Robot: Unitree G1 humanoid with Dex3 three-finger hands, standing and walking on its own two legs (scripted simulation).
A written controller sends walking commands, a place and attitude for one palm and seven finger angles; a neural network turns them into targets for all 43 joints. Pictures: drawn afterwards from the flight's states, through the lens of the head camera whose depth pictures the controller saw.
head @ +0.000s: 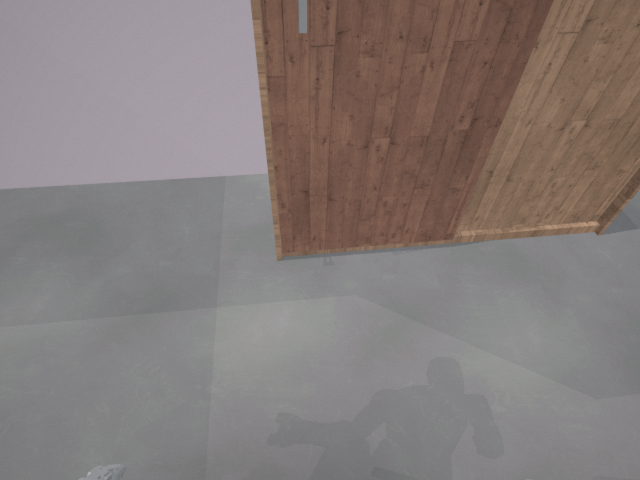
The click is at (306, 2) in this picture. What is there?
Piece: wardrobe's sliding door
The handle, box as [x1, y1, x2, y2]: [298, 0, 306, 32]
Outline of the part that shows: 298,0 299,32 306,32 306,0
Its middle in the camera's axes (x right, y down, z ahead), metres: -0.04 -0.58 +0.79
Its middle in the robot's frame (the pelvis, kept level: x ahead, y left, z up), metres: +1.01 +0.11 +0.26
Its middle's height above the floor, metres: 1.03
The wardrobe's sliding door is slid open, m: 0.00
